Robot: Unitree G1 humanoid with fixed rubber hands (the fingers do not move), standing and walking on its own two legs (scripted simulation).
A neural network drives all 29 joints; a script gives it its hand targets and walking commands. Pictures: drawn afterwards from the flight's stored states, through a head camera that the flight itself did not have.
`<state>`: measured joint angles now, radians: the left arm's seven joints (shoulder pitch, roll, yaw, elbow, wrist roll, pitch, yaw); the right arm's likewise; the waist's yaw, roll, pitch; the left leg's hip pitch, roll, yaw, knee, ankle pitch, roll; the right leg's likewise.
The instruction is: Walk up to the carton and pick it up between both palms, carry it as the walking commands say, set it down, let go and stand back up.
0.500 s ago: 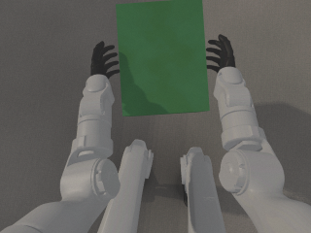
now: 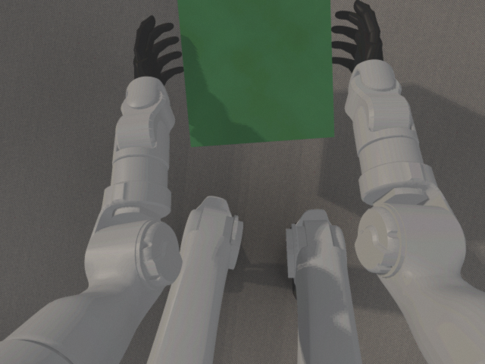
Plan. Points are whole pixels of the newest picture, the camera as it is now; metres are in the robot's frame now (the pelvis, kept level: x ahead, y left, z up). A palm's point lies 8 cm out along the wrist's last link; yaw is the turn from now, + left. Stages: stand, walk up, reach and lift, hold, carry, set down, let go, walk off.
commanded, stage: set down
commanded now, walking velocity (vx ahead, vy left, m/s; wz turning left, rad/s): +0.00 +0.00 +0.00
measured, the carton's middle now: (255, 59) +0.56 +0.04 -0.20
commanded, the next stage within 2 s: none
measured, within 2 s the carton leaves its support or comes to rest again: neither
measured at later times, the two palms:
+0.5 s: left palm (169, 87) +0.50 +0.19 -0.20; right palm (346, 71) +0.55 -0.11 -0.21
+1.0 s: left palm (174, 86) +0.51 +0.19 -0.24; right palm (341, 76) +0.55 -0.12 -0.25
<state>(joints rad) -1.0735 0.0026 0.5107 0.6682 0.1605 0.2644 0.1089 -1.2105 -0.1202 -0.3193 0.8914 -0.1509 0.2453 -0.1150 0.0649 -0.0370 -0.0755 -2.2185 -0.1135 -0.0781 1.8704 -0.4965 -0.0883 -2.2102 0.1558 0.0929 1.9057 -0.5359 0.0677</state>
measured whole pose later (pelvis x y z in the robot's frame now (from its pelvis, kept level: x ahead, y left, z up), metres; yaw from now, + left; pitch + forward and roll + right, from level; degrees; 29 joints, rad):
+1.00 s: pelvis +0.01 -0.01 -0.07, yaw +0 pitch +39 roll +2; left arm -1.28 0.15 0.41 0.89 0.01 0.17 0.09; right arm -1.42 -0.28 -0.11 1.11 0.04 0.15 -0.12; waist 0.09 -0.02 0.29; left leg -2.25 -0.08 -0.05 2.17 -0.60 -0.08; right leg -2.25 0.13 0.04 2.22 -0.64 0.03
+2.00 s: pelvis +0.00 +0.00 -0.09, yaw +0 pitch +35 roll +2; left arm -1.38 0.23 0.40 1.06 0.00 0.13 0.02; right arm -1.47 -0.30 -0.12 1.16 -0.01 0.14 -0.03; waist 0.09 0.02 0.40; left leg -2.23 -0.05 -0.03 2.23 -0.60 -0.07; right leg -2.24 0.08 0.03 2.27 -0.63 0.01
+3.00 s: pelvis +0.00 +0.00 -0.09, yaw +0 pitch +35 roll +2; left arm -1.41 0.34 0.19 1.22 -0.23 -0.01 0.09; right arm -1.51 -0.46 0.05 1.26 0.21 0.03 -0.04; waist 0.08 0.01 0.42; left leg -2.27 0.00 0.02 2.22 -0.56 -0.02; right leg -2.27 0.03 0.03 2.27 -0.60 0.00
